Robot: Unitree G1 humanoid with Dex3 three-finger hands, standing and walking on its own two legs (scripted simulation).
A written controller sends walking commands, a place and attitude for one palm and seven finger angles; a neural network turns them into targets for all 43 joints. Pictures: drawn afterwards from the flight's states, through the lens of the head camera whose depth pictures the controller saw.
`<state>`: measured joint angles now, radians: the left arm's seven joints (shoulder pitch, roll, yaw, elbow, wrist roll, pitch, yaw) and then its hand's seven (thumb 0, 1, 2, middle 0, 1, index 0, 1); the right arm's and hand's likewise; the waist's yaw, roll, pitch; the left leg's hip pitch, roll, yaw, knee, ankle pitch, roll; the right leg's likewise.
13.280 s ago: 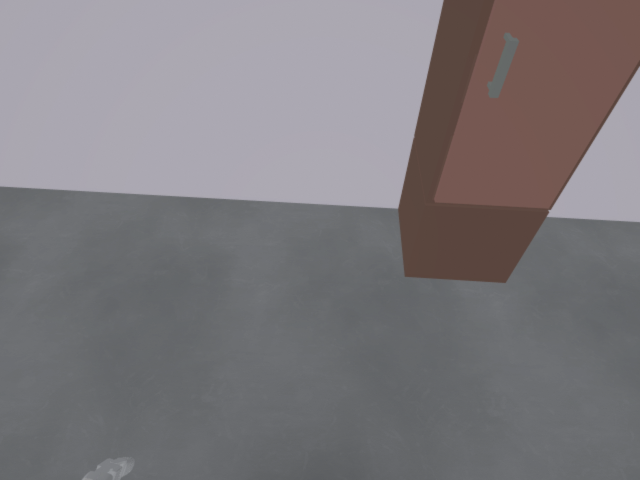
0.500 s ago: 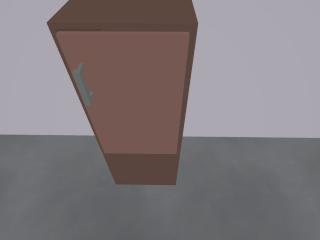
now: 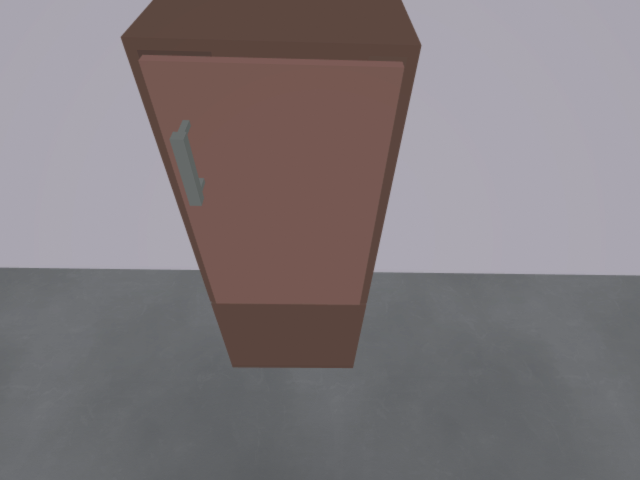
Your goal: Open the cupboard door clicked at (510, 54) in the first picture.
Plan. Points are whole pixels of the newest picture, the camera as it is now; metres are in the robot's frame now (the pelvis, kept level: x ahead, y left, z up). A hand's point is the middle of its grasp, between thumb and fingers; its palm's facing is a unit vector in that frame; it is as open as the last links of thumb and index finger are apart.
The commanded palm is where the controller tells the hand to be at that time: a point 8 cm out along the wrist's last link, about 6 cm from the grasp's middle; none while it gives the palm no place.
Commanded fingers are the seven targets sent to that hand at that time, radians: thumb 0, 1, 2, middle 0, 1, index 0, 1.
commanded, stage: look again from close up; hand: left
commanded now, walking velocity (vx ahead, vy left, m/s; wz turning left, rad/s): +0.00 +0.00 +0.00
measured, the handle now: (190, 163) +0.54 +0.24 +0.10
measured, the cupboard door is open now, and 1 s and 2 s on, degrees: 0 0 0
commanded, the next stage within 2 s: raise the hand with hooked fingers in 0.16 s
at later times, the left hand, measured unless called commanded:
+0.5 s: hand (181, 378) +0.23 +0.18 +0.02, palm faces +0.17 -0.98 -0.10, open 7.7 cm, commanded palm +0.12 +0.24 -0.04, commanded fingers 0.00 0.60 0.77 -0.22 -0.50 -0.22 -0.50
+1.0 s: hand (182, 406) +0.20 +0.18 +0.01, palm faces -0.08 -0.99 -0.08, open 10.5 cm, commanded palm +0.15 +0.26 +0.02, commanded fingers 0.00 0.01 0.52 -0.26 -0.87 -0.26 -0.87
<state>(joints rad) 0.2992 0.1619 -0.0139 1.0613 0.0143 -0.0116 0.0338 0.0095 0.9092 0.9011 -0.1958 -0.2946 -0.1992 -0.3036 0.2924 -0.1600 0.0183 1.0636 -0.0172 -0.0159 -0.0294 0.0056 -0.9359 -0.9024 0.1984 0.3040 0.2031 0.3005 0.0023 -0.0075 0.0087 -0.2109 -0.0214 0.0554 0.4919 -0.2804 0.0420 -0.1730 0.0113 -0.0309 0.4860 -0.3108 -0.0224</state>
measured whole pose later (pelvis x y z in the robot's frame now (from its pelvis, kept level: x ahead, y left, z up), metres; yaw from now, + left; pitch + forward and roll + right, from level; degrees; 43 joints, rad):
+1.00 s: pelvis -0.04 -0.05 -0.06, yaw +3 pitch +9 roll -1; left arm 0.20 0.36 0.24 0.13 -0.34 -0.24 -0.42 0.01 0.23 0.62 -0.24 -0.72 -0.25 -0.73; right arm 0.22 -0.20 0.08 0.59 0.05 -0.18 -0.09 0.01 -0.90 -0.90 0.20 0.30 0.21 0.30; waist -0.01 0.04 -0.09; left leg -0.71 0.03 -0.04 0.98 -0.43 -0.02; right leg -0.64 0.05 -0.14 0.95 -0.48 -0.09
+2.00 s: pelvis -0.02 +0.01 -0.01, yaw +1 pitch +2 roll -1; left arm -0.13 0.47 0.42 0.31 -0.33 0.02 -0.46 -0.01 -0.50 0.30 -0.29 -1.19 -0.30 -1.20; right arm 0.27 -0.27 0.08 0.61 0.07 -0.20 -0.11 0.01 -0.90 -0.90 0.20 0.31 0.21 0.30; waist 0.02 0.03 -0.04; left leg -0.35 -0.03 0.02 0.59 -0.29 0.05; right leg -0.28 0.01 -0.07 0.54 -0.30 -0.01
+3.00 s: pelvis -0.02 -0.02 -0.01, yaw +0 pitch +6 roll -1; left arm -0.38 0.52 0.47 0.68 -0.29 -0.12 -0.47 -0.01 -0.50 0.30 -0.30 -1.20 -0.30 -1.20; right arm 0.31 -0.30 0.04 0.63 0.08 -0.16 -0.10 0.01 -0.90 -0.90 0.20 0.30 0.21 0.30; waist -0.02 0.02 -0.05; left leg -0.44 0.01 0.03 0.64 -0.31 0.01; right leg -0.39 0.05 -0.05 0.62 -0.33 -0.05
